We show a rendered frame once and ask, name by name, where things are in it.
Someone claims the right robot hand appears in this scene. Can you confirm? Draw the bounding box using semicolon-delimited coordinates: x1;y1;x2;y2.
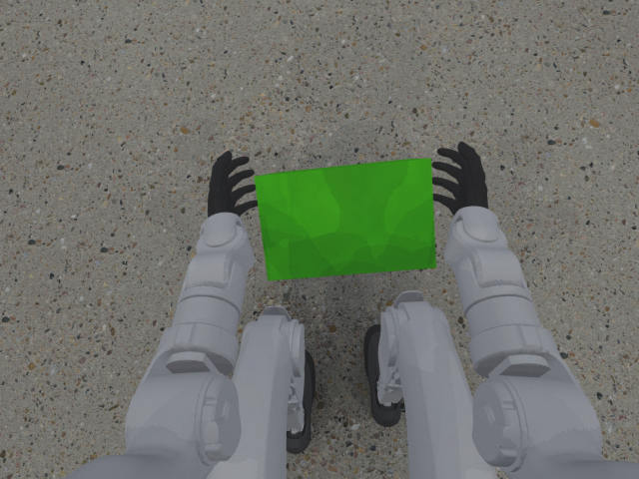
431;142;488;215

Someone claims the carton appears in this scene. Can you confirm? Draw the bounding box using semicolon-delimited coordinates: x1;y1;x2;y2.
255;159;436;280

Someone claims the robot left forearm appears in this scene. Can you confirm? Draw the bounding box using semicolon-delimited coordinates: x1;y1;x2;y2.
125;213;255;448

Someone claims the left robot upper arm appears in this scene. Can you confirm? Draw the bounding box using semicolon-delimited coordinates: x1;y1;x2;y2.
64;371;242;479

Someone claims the right robot foot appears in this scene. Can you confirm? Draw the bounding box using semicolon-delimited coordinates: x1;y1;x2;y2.
364;324;401;427

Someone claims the right robot upper arm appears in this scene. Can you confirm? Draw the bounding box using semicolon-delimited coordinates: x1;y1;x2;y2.
472;375;639;479

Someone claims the left robot hand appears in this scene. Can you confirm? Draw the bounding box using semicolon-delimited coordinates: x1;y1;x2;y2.
208;151;258;217

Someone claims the robot right forearm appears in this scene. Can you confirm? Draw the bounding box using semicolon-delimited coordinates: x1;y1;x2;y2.
443;206;602;452

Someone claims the robot left thigh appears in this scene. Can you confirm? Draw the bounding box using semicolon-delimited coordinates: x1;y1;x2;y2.
207;315;306;479

